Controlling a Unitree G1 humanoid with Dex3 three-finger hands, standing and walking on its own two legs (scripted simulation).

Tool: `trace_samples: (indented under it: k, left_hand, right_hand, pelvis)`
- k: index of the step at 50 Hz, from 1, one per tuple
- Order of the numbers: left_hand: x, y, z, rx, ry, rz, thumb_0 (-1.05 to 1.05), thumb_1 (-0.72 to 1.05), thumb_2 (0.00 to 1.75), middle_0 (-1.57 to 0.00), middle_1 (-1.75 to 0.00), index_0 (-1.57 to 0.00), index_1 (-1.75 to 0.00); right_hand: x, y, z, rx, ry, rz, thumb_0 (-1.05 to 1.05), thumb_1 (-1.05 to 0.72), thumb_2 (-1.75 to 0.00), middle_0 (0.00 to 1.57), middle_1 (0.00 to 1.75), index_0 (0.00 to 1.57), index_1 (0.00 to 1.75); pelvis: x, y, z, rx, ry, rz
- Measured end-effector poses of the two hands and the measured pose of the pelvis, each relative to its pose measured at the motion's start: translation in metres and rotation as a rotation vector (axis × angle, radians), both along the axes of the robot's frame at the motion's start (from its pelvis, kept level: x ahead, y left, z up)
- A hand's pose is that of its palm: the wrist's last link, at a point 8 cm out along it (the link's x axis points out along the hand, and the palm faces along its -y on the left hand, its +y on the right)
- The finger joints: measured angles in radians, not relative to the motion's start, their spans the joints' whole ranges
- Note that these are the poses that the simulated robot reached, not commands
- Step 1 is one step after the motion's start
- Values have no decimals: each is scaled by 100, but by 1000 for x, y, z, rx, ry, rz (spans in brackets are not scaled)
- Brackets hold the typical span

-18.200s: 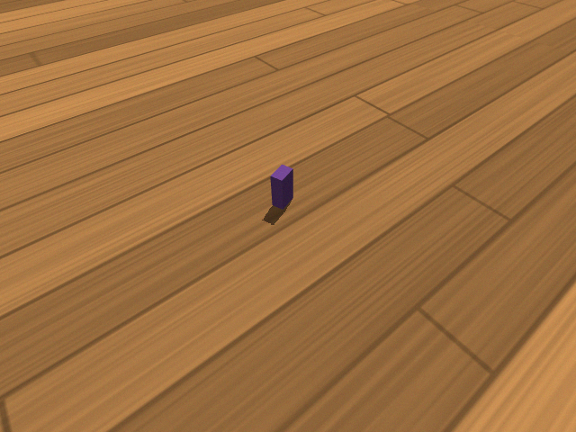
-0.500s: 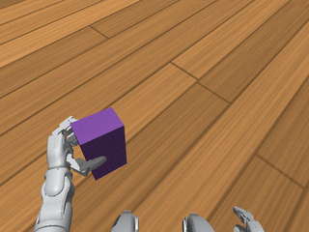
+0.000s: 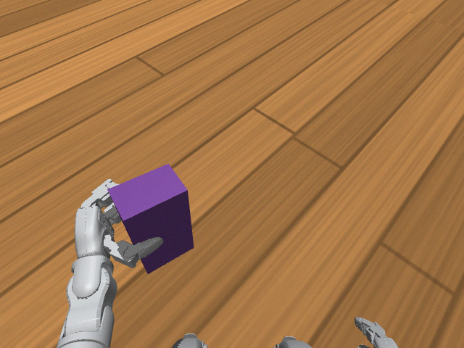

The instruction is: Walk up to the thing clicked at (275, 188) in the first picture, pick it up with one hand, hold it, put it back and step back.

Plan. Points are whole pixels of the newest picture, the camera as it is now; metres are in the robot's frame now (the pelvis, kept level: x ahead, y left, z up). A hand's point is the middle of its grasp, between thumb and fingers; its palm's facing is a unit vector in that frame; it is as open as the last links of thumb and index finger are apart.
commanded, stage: lift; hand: left
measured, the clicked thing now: (157, 223) +0.33 +0.15 +0.01
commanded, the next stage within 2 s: hold in 0.08 s
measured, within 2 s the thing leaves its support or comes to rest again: neither
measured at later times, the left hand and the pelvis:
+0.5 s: hand (128, 218) +0.32 +0.18 +0.06, palm faces +0.20 -0.98 -0.03, open 10.3 cm; pelvis +0.00 +0.00 +0.01, yaw +0 degrees
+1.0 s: hand (121, 220) +0.31 +0.19 +0.07, palm faces +0.20 -0.98 -0.02, open 10.4 cm; pelvis -0.01 +0.00 +0.02, yaw +0 degrees
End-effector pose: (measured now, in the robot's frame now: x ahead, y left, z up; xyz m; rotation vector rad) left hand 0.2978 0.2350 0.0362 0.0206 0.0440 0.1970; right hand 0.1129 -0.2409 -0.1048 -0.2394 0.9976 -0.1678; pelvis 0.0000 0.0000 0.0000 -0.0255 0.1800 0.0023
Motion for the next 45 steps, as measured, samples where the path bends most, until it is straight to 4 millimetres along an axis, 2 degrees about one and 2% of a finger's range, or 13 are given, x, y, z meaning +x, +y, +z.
trace_samples:
  k: [18,32,45]
  left_hand:
    - [-3,-2,15,7,-13,0,0,-61,102,-84,-122,-84,-120]
    - [-11,0,26,4,-26,3,0,-61,102,-84,-122,-84,-120]
    - [-14,4,33,7,-32,0,0,-61,102,-83,-124,-83,-122]
  right_hand:
    - [-1,1,10,11,-11,-3,1,-92,-90,21,30,20,30]
    - [9,6,22,18,-68,14,1,-92,-90,21,30,20,30]
    - [4,9,26,25,-80,21,1,-91,-90,21,30,20,30]
  pelvis:
    - [0,0,10,4,-45,-2]
    - [-4,1,15,4,-76,0]
    - [-9,3,19,4,-97,2]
